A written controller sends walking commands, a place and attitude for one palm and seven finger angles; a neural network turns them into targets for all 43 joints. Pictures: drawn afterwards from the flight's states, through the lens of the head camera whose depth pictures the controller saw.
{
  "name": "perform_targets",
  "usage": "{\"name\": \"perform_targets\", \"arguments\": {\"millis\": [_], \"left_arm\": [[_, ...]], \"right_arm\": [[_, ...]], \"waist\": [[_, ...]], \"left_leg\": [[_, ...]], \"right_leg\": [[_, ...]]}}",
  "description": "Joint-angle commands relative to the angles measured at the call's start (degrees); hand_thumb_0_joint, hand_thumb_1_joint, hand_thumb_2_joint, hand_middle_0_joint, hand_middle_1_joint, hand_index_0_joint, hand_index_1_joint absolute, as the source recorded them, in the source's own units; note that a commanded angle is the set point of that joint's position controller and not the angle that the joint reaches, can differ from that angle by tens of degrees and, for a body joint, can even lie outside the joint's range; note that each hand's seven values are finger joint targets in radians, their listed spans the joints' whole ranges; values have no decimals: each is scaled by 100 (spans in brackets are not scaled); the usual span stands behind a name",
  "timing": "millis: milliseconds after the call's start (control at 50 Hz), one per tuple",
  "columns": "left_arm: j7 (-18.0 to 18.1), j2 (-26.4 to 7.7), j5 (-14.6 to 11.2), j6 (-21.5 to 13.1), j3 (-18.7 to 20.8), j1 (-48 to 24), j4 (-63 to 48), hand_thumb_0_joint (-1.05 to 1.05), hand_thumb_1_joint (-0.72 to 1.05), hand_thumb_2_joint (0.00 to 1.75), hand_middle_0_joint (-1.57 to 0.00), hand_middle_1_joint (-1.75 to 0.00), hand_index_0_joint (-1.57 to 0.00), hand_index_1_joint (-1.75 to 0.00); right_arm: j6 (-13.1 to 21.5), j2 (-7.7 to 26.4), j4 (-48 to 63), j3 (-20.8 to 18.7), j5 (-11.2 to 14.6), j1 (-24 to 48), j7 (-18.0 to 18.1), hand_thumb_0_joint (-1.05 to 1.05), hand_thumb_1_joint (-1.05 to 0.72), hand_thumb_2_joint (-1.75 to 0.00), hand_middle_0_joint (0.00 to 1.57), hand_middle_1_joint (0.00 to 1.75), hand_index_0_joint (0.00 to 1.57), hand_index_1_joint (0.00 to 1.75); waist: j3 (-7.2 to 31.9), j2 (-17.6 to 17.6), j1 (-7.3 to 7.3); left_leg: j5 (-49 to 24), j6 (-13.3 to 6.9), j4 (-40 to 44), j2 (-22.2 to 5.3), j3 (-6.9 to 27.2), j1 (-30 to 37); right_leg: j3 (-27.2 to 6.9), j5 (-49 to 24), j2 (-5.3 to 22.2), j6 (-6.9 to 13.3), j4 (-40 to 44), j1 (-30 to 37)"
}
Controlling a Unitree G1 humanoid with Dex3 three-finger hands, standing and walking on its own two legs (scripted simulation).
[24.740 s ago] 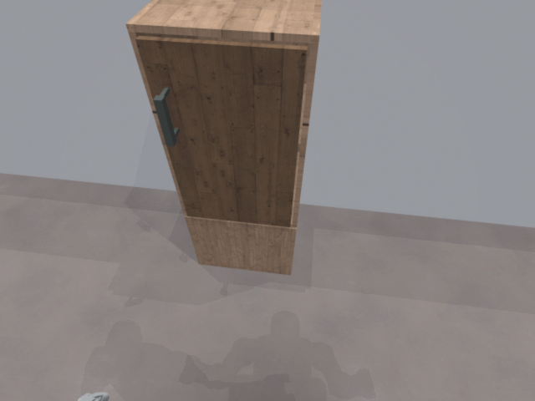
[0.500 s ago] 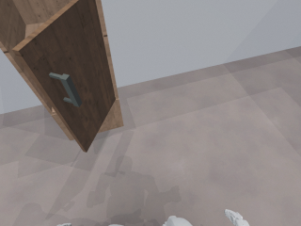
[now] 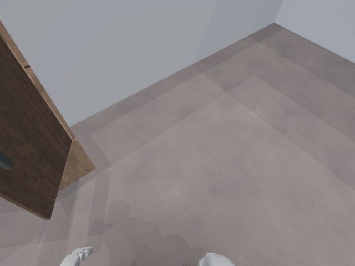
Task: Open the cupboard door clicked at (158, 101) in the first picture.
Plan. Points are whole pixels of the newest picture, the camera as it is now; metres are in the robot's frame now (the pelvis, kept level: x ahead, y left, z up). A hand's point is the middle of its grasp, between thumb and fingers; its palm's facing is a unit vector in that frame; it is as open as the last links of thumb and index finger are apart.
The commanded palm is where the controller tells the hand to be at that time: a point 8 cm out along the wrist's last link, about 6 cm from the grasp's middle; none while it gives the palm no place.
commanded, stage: walk to a spot facing it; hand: left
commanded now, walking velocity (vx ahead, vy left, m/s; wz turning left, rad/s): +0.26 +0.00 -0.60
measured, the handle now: out of the picture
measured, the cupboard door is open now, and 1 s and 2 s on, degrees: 54 54 54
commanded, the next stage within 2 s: turn to face it in 1.62 s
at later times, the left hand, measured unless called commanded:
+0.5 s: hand (118, 241) +0.19 +0.17 -0.17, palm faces -0.28 -0.94 -0.20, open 7.4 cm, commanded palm none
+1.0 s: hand (194, 161) +0.44 -0.04 -0.16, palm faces -0.51 -0.84 -0.18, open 7.3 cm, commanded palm none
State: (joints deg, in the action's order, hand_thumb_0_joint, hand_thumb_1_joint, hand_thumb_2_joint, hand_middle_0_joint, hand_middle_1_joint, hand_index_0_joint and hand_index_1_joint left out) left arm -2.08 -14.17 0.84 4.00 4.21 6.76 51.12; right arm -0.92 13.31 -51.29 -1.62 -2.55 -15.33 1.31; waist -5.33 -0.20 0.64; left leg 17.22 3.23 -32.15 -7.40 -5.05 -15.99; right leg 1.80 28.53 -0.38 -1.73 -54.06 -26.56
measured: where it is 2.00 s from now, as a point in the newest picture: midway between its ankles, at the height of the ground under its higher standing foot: (252, 187)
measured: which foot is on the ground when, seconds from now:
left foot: down 0.00-0.06, up 0.08-0.38, down 0.40-0.74, up 0.76-1.00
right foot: up 0.00-0.06, down 0.08-0.38, up 0.40-0.72, down 0.74-1.00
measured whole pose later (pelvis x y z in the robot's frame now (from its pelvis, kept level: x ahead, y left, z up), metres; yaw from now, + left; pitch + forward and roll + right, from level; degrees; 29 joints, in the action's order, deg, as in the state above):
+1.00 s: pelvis +0.27 -0.15 +0.01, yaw -32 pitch +1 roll +0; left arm -0.9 -11.1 0.9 -2.0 3.8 10.5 57.3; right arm 1.4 11.2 -55.9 -2.9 -1.9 -14.6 -1.3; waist -3.4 -1.3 2.3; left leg 15.3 3.2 -38.2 -6.5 -6.1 -24.4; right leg 1.8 16.9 -0.4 1.8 -27.3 -11.1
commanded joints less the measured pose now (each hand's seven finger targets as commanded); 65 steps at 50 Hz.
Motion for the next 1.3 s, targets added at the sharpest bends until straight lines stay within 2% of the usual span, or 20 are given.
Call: {"name": "perform_targets", "arguments": {"millis": [0, 20, 60, 80, 180, 320, 340, 380, 400, 520, 620, 680, 720, 820, 980, 1020, 1040, 1160, 1240, 1280], "left_arm": [[-55, -347, -16, -254, 71, 138, -456, 0, 90, 90, -20, -30, -20, -30], [-35, -518, -4, -288, 130, 480, -334, 0, 90, 90, -20, -30, -20, -30], [132, -1613, 25, -339, 372, 1313, -93, 0, 90, 90, -20, -30, -20, -30], [169, -1643, -6, -337, 363, 1276, -153, 0, 90, 90, -20, -30, -20, -30], [234, -982, 47, -534, 256, 760, -154, 0, 90, 90, -20, -30, -20, -30], [142, -974, 30, -534, 302, 587, -83, 0, 90, 90, -20, -30, -20, -30], [121, -728, 39, -546, 255, 460, -158, 0, 90, 90, -20, -30, -20, -30], [15, -257, -16, -581, 133, 167, -532, 0, 90, 90, -20, -30, -20, -30], [-69, -429, 32, -632, 194, -180, -680, 0, 90, 90, -20, -30, -20, -30], [-252, 4, 89, -484, 35, -195, -353, 0, 90, 90, -20, -30, -20, -30], [-245, -68, 72, -433, 25, -509, -341, 0, 90, 90, -20, -30, -20, -30], [-164, -507, 97, -490, 167, 730, 92, 0, 90, 90, -20, -30, -20, -30], [32, -1636, -8, -558, 440, 2231, 490, 0, 90, 90, -20, -30, -20, -30], [204, -657, 45, -629, 149, 385, 63, 0, 90, 90, -20, -30, -20, -30], [109, -486, 1, -685, 161, 431, 358, 0, 90, 90, -20, -30, -20, -30], [62, 65, -28, -697, 17, 463, 152, 0, 90, 90, -20, -30, -20, -30], [55, -53, 30, -767, -18, -13, -70, 0, 90, 90, -20, -30, -20, -30], [-101, 187, 48, -659, -55, -208, 107, 0, 90, 90, -20, -30, -20, -30], [-86, 29, 64, -668, 13, 562, 480, 0, 90, 90, -20, -30, -20, -30], [10, -658, 106, -711, 216, 1635, 793, 0, 90, 90, -20, -30, -20, -30]], "right_arm": [[96, 1285, 307, -343, 35, -235, 68, 0, -90, -90, 20, 30, 20, 30], [70, 1201, 343, -346, 82, -151, 43, 0, -90, -90, 20, 30, 20, 30], [27, 615, 838, -226, 165, 722, -49, 0, -90, -90, 20, 30, 20, 30], [42, 708, 921, -229, 180, 819, -84, 0, -90, -90, 20, 30, 20, 30], [119, 456, 611, -293, 146, 803, -156, 0, -90, -90, 20, 30, 20, 30], [312, 442, 507, -296, 170, 467, -127, 0, -90, -90, 20, 30, 20, 30], [360, 614, 317, -337, 171, -46, -58, 0, -90, -90, 20, 30, 20, 30], [415, 1588, 58, -500, -32, -1474, 84, 0, -90, -90, 20, 30, 20, 30], [391, 1591, 136, -494, -8, -1272, 86, 0, -90, -90, 20, 30, 20, 30], [548, 737, 7, -210, 25, -708, 22, 0, -90, -90, 20, 30, 20, 30], [442, 864, -153, -253, -5, -748, -46, 0, -90, -90, 20, 30, 20, 30], [383, 822, -166, -204, 45, -467, -78, 0, -90, -90, 20, 30, 20, 30], [412, 389, 276, -117, 224, 24, -130, 0, -90, -90, 20, 30, 20, 30], [243, 315, -222, -190, 76, -209, -148, 0, -90, -90, 20, 30, 20, 30], [444, 288, -450, -229, 58, -734, -185, 0, -90, -90, 20, 30, 20, 30], [495, 1242, -717, -439, -96, -1953, -71, 0, -90, -90, 20, 30, 20, 30], [444, 1210, -680, -423, -62, -2077, -47, 0, -90, -90, 20, 30, 20, 30], [575, 592, -616, -280, -28, -911, -45, 0, -90, -90, 20, 30, 20, 30], [416, 634, -695, -288, 28, -649, -119, 0, -90, -90, 20, 30, 20, 30], [390, 266, -557, -198, 135, -355, -180, 0, -90, -90, 20, 30, 20, 30]], "waist": [[1083, 1168, -3], [1090, 749, -160], [679, -1887, -808], [474, -1417, -746], [662, -920, -255], [443, -747, 44], [580, -183, 296], [951, 2037, 861], [495, 901, 761], [496, 1020, 175], [281, 931, 150], [670, 180, -577], [1362, -2053, -1163], [634, -945, -34], [407, 83, 346], [874, 2060, 794], [585, 1393, 840], [408, 858, 189], [513, 423, -133], [648, -909, -725]], "left_leg": [[-2129, -603, 339, -1008, 107, 764], [-1005, -371, -117, -796, -100, 197], [2301, 97, -2591, 320, -250, -2382], [1897, 10, -3017, 149, 373, -2504], [656, 98, -2250, 245, 307, -1746], [-102, -22, 131, 656, 170, 361], [-32, -89, 704, 430, 334, 1536], [2156, -1201, 2148, -2297, 3740, 2662], [2237, -1567, 2305, -2458, 3857, 1932], [-1204, -880, 1818, -1026, 499, 1349], [-696, -777, 1791, -1147, -135, 605], [-1264, -446, -83, -713, -638, -279], [1995, -94, -3698, 377, -471, -2718], [561, -22, -2745, -268, 271, -1450], [-610, -65, 434, 202, -216, 914], [869, -1088, 1737, -1855, 2780, 2270], [879, -1516, 1921, -2224, 3392, 2163], [-958, -878, 1940, -1196, 474, 869], [302, -574, 1287, -742, -121, 123], [889, -214, -714, 66, -906, -1437]], "right_leg": [[534, -693, -127, 105, 1955, 1084], [407, -1156, -82, 201, 2781, 1887], [-3245, -1419, 2244, 1394, 4109, 2770], [-3394, -78, 2260, 1695, 4191, 2283], [-2105, -1984, 1306, 1372, 3729, 2079], [-2225, -676, 847, 1105, 3402, 819], [-1983, -506, 514, 870, 2858, -39], [-331, 720, -403, 292, -467, -1860], [-499, 414, 161, 303, -1107, -2016], [47, -1132, 537, 139, -324, -1261], [561, -1352, 291, 231, 1322, 237], [578, -1290, 6, 514, 2142, 2607], [-3613, -154, 2558, 1640, 4083, 4194], [-1390, -842, 1643, 1317, 4174, 1409], [-669, -639, 833, 888, 3161, 617], [365, 156, -198, 397, 56, -1008], [-122, 355, 46, 444, -916, -1583], [80, -801, 683, 218, 636, -453], [786, -1517, 129, 233, 2232, 1516], [-926, -114, 1203, 744, 3133, 3122]]}}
